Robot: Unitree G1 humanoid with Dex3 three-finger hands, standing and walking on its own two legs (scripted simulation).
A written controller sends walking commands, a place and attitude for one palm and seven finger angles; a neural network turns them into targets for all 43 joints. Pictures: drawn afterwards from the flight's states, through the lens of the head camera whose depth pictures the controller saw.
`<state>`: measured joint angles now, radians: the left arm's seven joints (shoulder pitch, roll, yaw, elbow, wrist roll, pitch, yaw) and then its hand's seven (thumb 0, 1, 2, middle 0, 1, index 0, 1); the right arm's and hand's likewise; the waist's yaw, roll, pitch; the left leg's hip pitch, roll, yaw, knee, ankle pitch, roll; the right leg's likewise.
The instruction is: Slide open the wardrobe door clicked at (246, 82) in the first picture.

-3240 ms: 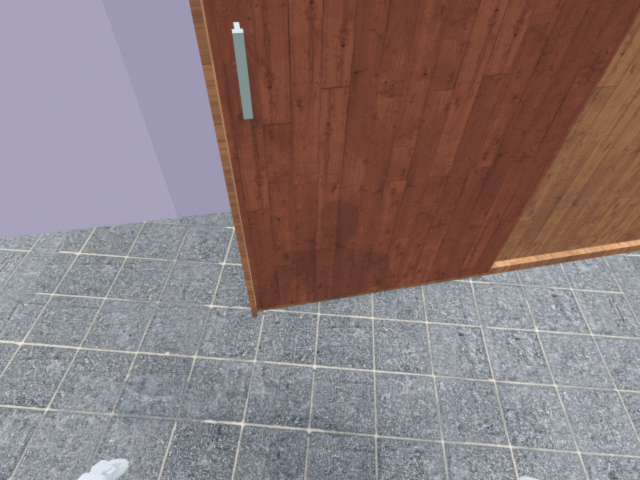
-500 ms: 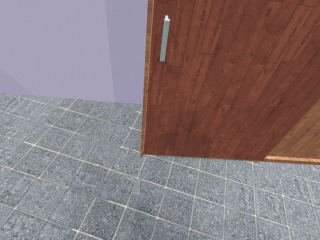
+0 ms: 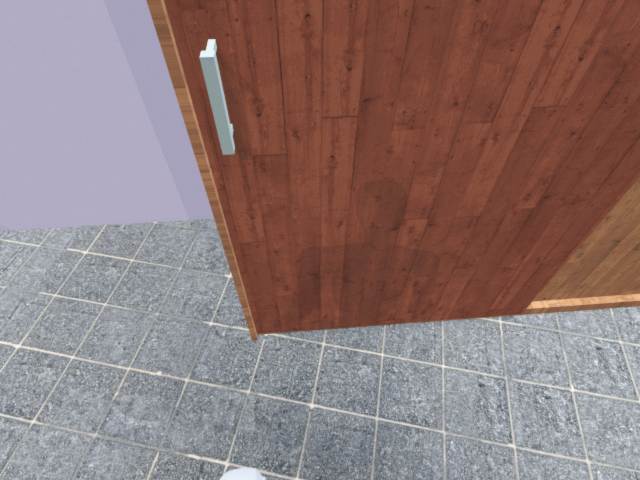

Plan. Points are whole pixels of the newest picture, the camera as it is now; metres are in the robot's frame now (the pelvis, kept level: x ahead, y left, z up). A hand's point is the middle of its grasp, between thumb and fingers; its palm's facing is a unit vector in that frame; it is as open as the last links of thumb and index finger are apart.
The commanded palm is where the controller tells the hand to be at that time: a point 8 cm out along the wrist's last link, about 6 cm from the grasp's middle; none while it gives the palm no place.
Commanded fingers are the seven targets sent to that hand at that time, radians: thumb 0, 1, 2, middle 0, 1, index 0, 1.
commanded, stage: take the last steps up to it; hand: left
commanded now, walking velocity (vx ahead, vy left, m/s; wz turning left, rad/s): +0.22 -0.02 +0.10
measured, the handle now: (220, 100) +0.60 +0.17 +0.15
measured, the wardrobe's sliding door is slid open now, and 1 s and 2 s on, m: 0.00 0.00 0.00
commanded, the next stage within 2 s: come to a stop and stand still in 0.14 s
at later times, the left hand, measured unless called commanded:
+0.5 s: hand out of the picture +0.11 +0.18 -0.17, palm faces +0.07 -0.99 -0.16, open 7.3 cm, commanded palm none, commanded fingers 0.00 0.90 0.90 -0.20 -0.30 -0.20 -0.30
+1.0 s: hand out of the picture +0.14 +0.10 -0.16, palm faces +0.06 -0.97 -0.23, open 7.3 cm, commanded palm none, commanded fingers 0.00 0.90 0.90 -0.20 -0.30 -0.20 -0.30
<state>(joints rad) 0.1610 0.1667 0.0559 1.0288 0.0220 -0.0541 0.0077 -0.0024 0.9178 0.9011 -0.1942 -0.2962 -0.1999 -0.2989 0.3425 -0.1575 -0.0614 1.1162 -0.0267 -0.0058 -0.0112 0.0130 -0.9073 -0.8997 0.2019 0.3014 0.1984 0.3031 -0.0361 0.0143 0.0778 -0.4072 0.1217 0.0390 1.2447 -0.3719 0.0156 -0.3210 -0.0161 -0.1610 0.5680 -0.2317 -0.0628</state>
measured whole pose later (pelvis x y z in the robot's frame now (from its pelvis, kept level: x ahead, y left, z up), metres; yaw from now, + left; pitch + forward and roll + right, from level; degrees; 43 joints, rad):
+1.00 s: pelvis +0.09 -0.08 +0.01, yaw +1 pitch -1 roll +0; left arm 0.22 0.15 0.03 1.02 0.03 0.01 0.03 0.01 0.93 0.90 -0.20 -0.30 -0.20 -0.30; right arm 0.26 -0.17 -0.05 1.07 -0.02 0.05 -0.02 0.01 -0.91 -0.90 0.20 0.30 0.20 0.30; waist 0.00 0.03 0.02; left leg -0.27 0.04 0.03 0.72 -0.41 -0.01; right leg -0.26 0.01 -0.11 0.50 -0.22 -0.06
